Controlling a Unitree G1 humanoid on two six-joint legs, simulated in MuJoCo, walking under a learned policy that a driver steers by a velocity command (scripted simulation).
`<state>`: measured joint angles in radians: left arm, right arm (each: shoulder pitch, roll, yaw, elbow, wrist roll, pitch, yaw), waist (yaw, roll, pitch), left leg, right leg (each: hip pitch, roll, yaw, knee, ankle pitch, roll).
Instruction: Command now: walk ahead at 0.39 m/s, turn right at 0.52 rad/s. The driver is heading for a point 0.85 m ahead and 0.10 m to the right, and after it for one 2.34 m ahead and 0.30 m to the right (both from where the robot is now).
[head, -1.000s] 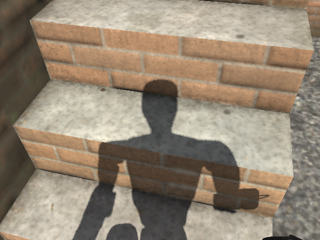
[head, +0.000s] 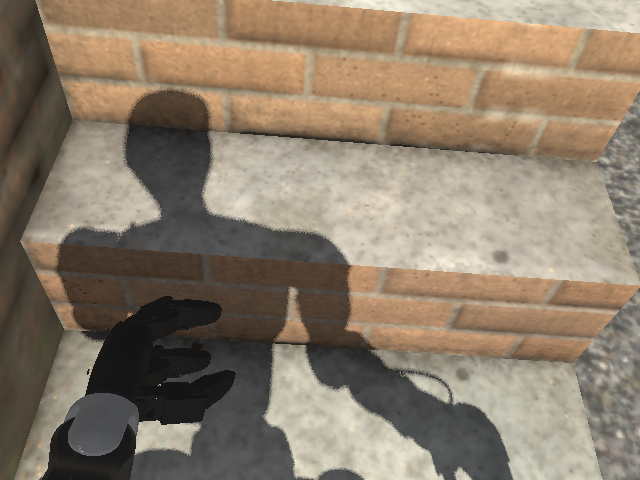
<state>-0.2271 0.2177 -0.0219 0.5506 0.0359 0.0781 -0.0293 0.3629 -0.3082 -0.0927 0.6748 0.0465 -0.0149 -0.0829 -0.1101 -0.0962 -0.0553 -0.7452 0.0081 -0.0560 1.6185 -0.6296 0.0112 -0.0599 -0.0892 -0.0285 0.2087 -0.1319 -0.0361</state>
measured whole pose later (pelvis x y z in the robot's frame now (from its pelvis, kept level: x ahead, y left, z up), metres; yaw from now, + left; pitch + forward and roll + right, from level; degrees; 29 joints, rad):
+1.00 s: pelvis -0.11 +0.10 -0.02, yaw -21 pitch -3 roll +1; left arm 0.15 0.18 0.02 0.62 -0.05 0.08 0.02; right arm 0.32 -0.16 -0.02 0.80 0.01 0.06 -0.09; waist -0.03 -0.09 0.02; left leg -0.16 0.02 0.02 0.50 -0.30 0.02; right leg -0.33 -0.02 0.04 0.63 -0.27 0.06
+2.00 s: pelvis -0.10 +0.06 -0.01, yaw -20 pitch -3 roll +0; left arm 0.22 0.18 0.03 0.71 -0.01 0.01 0.00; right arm 0.19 -0.17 0.01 0.92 -0.01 -0.07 -0.02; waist 0.02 -0.03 0.00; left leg -0.01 0.04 0.04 0.32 -0.26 -0.01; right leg -0.16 0.04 0.00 0.36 -0.16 -0.04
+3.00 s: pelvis -0.11 +0.06 +0.00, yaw -21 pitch -3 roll +0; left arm 0.26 0.16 0.05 0.76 0.00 0.07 0.01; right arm 0.28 -0.16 -0.03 1.02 -0.01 -0.02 -0.02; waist 0.02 -0.03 0.00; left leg 0.02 0.05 0.07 0.25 -0.22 -0.03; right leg -0.14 0.04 0.02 0.31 -0.12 -0.04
